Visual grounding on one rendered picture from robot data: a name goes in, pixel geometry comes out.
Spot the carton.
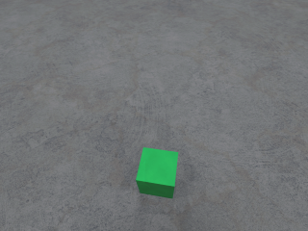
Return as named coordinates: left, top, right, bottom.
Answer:
left=136, top=147, right=178, bottom=199

